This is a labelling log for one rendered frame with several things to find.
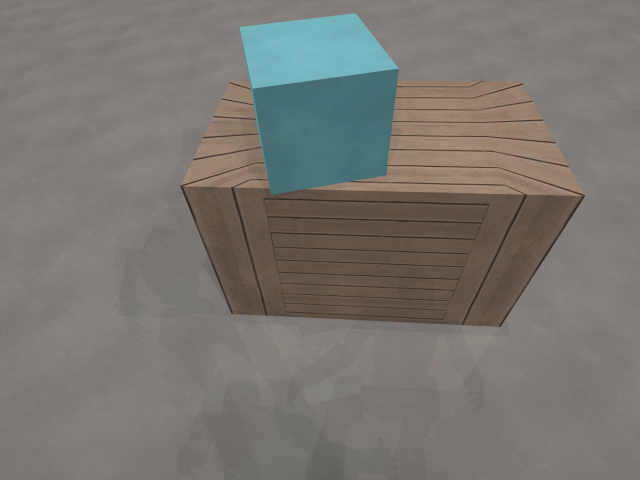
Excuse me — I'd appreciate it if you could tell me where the carton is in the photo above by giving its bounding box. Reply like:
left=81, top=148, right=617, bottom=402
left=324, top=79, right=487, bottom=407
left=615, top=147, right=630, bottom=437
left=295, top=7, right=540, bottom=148
left=240, top=13, right=399, bottom=195

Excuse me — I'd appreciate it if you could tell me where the pedestal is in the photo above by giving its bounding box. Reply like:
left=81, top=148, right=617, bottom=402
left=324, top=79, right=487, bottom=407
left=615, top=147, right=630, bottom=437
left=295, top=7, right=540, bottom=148
left=181, top=80, right=585, bottom=327

